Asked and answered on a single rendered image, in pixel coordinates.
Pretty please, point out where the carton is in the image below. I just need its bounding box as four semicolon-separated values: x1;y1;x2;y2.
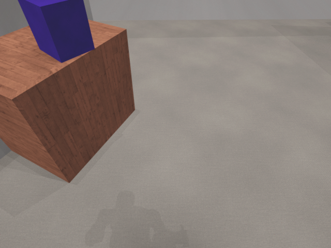
18;0;95;63

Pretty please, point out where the pedestal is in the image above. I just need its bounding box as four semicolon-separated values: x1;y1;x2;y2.
0;20;135;183

